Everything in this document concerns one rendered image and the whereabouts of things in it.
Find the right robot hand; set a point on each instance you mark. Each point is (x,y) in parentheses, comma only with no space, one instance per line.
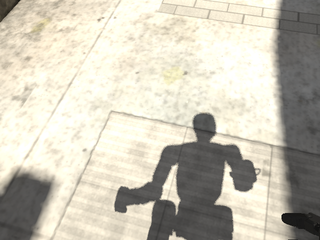
(309,222)

